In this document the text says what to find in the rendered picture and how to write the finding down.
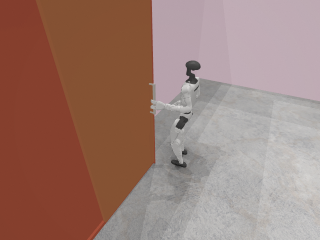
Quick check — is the robot right hand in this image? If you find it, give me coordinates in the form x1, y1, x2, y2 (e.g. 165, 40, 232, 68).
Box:
173, 100, 181, 106

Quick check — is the robot torso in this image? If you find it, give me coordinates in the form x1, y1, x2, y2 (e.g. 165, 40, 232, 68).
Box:
179, 81, 199, 123

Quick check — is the robot left upper arm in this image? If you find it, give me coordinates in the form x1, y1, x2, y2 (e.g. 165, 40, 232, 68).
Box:
181, 84, 192, 113

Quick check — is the handle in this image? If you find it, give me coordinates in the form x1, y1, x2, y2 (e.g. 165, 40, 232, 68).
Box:
149, 83, 156, 115

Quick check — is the robot left thigh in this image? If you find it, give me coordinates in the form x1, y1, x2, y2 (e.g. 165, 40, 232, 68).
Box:
170, 117, 186, 146

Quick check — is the wardrobe door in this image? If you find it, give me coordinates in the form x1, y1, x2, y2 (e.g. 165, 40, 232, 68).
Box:
0, 0, 103, 240
36, 0, 155, 222

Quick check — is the robot right upper arm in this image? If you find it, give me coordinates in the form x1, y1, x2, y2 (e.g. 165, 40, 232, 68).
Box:
195, 77, 200, 99

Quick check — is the robot left hand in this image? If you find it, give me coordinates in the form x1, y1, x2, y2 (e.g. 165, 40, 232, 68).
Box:
150, 99, 165, 110

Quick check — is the robot left forearm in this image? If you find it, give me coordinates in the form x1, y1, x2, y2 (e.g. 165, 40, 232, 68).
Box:
164, 103, 191, 113

